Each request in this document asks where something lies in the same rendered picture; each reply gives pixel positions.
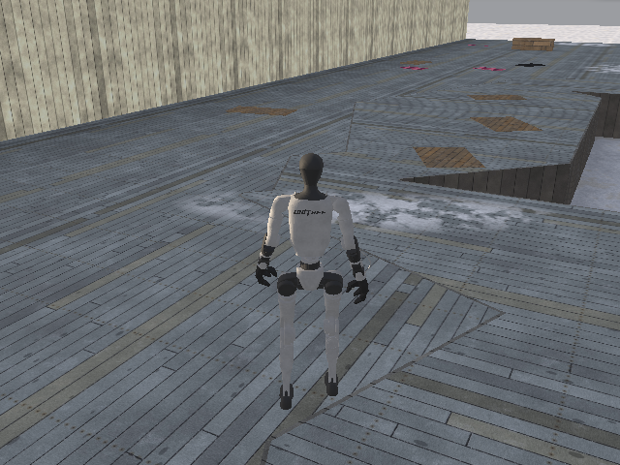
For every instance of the robot right forearm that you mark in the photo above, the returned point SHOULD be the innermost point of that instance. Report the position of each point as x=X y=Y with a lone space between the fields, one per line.
x=356 y=262

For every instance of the robot left hand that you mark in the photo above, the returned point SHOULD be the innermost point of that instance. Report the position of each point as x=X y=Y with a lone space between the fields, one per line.
x=265 y=272

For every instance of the robot right hand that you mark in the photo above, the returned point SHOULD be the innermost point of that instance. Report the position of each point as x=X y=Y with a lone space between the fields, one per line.
x=362 y=290

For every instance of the robot left foot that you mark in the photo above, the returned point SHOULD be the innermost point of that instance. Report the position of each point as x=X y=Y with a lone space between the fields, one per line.
x=286 y=401

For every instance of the robot torso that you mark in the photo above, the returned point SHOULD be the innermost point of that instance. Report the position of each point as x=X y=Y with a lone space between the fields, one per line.
x=310 y=227

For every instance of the robot right upper arm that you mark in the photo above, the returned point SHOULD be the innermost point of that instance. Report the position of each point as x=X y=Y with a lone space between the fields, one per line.
x=341 y=206

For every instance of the robot left upper arm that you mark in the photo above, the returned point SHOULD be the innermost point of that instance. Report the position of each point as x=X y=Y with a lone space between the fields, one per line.
x=280 y=204

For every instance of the robot left forearm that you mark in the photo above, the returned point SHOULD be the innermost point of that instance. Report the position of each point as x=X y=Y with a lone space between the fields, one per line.
x=265 y=255

